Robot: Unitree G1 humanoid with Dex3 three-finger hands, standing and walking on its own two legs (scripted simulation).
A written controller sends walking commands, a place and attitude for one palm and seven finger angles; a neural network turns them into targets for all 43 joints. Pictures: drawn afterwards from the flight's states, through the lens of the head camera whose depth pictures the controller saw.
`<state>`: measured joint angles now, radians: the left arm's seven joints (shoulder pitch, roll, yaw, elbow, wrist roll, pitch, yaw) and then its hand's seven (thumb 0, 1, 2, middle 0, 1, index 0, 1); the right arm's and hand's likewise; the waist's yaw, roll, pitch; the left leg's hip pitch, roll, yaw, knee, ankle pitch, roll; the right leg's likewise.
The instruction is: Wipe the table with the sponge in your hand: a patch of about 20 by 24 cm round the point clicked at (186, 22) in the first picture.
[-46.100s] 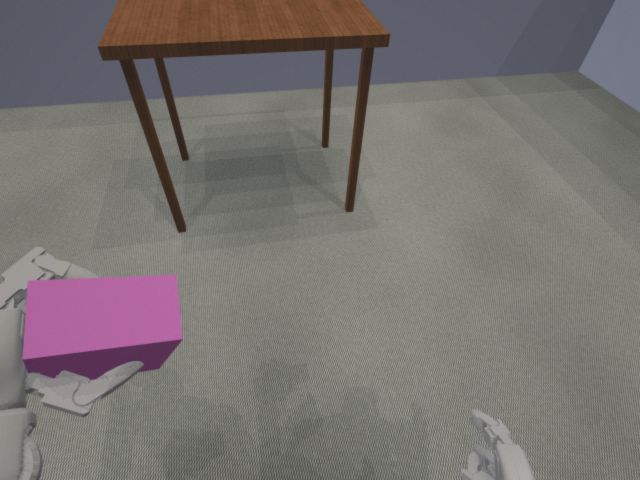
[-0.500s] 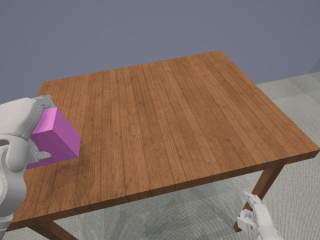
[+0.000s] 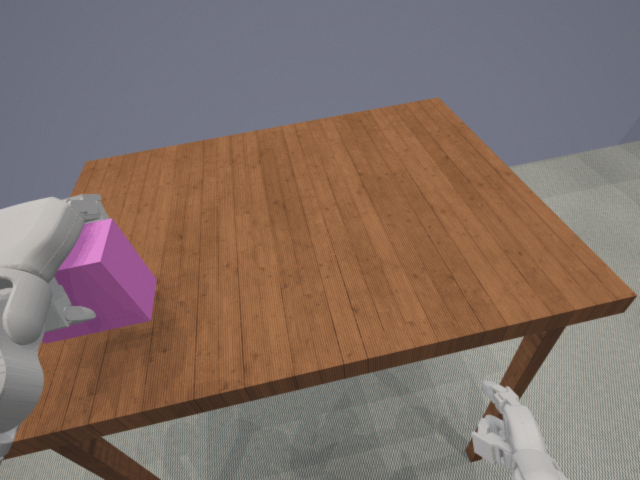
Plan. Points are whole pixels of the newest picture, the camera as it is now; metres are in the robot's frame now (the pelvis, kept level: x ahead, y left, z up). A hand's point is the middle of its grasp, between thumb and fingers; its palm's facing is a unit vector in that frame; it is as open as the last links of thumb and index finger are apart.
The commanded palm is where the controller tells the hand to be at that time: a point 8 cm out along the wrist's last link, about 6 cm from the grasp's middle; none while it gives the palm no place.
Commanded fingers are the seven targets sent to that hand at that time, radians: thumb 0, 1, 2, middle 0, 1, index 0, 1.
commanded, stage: bring the sponge back beside the body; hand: left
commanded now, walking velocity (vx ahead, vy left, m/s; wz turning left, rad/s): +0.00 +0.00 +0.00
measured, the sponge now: (86, 292) +0.23 +0.32 +0.15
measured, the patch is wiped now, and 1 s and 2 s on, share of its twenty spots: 1.00 1.00 1.00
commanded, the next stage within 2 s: step back with the hand held close in 1.36 s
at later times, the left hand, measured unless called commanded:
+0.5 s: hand (68, 285) +0.21 +0.30 +0.19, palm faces +0.16 -0.06 -0.99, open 10.2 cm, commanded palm +0.16 +0.30 +0.26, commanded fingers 0.00 0.10 1.30 -1.20 -1.60 -1.20 -1.60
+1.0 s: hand (74, 299) +0.20 +0.28 +0.19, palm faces +0.22 -0.11 -0.97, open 10.2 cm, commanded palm +0.15 +0.28 +0.26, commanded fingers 0.00 0.10 1.30 -1.20 -1.60 -1.20 -1.60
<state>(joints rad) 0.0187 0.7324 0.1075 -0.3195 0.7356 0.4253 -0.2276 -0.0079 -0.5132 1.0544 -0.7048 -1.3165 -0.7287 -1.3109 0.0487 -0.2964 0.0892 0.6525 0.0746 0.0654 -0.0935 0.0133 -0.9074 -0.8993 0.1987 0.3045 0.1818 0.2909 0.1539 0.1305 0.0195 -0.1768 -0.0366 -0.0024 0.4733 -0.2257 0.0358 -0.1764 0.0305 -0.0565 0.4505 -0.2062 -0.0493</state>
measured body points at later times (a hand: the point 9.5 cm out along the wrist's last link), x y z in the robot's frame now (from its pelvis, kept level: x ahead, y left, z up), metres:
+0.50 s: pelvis +0.00 +0.00 +0.00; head -0.02 -0.04 +0.45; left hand +0.20 +0.30 +0.24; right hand +0.24 -0.19 -0.09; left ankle +0.02 +0.10 -0.74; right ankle +0.03 -0.09 -0.74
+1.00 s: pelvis -0.01 +0.01 +0.00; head -0.03 -0.04 +0.45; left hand +0.18 +0.29 +0.24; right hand +0.24 -0.19 -0.08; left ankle +0.02 +0.10 -0.74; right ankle +0.03 -0.09 -0.74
